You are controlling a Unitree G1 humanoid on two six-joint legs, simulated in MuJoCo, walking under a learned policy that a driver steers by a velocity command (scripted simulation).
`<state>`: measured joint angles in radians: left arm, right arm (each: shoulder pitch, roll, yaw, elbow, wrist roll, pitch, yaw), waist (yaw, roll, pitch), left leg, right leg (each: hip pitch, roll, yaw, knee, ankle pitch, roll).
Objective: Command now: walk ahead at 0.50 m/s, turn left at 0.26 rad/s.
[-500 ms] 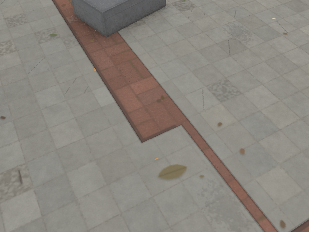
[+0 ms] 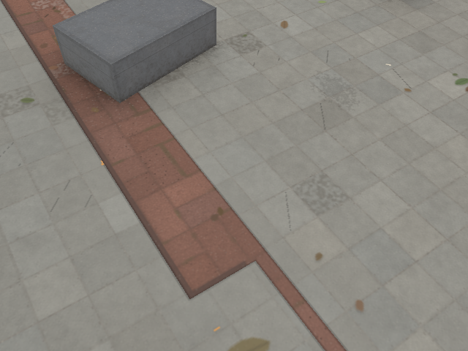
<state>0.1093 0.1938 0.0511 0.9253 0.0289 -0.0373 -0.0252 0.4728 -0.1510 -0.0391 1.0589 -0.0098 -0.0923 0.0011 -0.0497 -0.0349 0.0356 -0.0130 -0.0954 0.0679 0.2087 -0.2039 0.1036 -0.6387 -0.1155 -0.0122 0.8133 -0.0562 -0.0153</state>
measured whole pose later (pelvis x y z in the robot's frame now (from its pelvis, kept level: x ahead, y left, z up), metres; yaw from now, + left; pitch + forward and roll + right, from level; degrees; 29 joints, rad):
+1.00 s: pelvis +0.47 +0.10 +0.00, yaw +31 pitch +0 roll -1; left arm 0.17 0.25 0.06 0.82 0.03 -0.02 0.00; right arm 0.28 -0.24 -0.06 0.87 -0.01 -0.05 0.01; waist -0.01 -0.04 0.09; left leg -0.16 -0.12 0.01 0.33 -0.17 0.13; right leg -0.61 -0.11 0.00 1.05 -0.26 0.02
